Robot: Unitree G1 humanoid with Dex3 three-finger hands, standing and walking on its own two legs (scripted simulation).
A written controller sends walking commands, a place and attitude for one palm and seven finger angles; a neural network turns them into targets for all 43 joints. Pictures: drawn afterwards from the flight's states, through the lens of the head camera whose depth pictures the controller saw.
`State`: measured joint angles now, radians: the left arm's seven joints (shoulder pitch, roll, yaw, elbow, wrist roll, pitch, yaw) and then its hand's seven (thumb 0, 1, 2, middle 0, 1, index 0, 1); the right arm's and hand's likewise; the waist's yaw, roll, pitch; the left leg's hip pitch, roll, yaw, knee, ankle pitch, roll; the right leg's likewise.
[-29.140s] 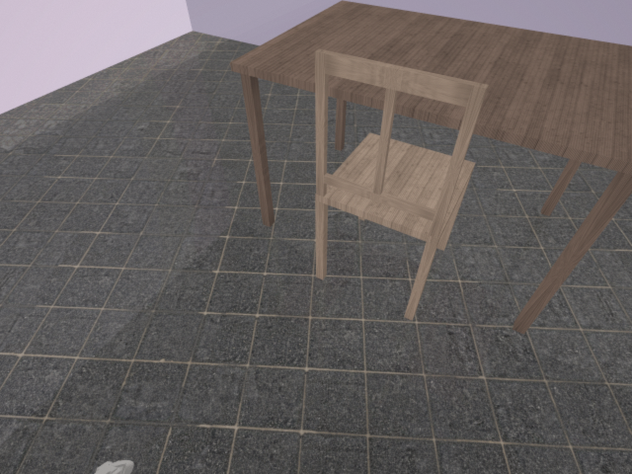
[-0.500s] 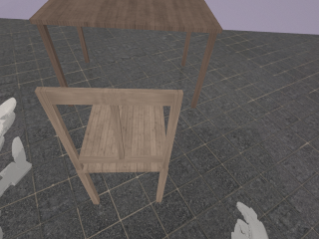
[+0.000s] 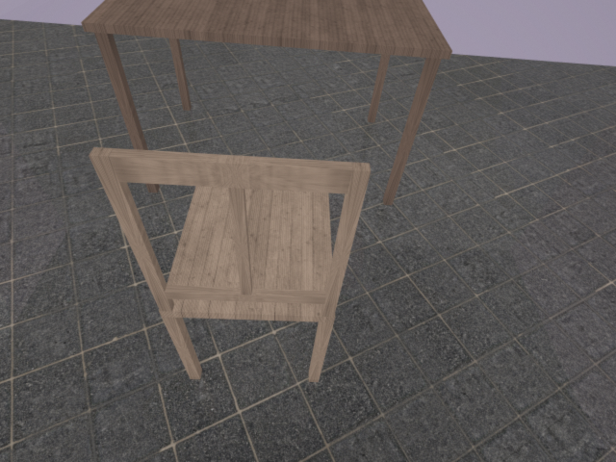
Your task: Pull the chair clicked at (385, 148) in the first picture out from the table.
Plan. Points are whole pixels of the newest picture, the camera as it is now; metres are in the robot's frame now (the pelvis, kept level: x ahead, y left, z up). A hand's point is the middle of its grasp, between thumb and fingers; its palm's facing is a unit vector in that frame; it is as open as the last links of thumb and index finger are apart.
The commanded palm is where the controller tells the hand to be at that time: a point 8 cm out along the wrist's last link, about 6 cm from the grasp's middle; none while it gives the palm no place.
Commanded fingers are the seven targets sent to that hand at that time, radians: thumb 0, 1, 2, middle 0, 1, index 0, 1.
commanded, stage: let the arm hang, fingers relaxed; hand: left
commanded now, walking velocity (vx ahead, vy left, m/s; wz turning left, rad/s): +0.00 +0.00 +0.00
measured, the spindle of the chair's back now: (242, 246) +0.49 +0.15 -0.08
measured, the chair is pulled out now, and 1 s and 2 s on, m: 0.71 0.71 0.71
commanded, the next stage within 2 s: look to check the result in 0.82 s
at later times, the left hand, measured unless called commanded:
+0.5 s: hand out of the picture -0.05 +0.16 -0.16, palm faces -0.01 -0.98 -0.21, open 7.3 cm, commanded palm none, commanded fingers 0.00 0.90 0.90 -0.20 -0.30 -0.20 -0.30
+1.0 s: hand out of the picture -0.02 +0.13 -0.17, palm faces +0.01 -0.99 -0.17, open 7.3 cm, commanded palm none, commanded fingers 0.00 0.90 0.90 -0.20 -0.30 -0.20 -0.30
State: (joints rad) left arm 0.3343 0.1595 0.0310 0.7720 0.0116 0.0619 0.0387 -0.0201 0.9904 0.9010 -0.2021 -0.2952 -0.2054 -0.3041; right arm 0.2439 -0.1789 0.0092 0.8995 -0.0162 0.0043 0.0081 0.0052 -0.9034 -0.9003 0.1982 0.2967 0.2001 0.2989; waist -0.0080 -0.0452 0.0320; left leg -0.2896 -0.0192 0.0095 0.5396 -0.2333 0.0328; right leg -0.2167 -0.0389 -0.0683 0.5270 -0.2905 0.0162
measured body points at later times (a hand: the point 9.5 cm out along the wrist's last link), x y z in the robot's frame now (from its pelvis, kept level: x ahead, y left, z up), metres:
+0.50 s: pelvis -0.01 -0.01 +0.00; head -0.01 -0.02 +0.45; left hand -0.05 +0.21 -0.15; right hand -0.05 -0.22 -0.16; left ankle +0.04 +0.10 -0.73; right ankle +0.00 -0.13 -0.73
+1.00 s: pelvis +0.00 -0.03 +0.01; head +0.01 -0.03 +0.46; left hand -0.02 +0.18 -0.15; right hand -0.03 -0.23 -0.16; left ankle +0.04 +0.10 -0.73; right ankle -0.01 -0.13 -0.73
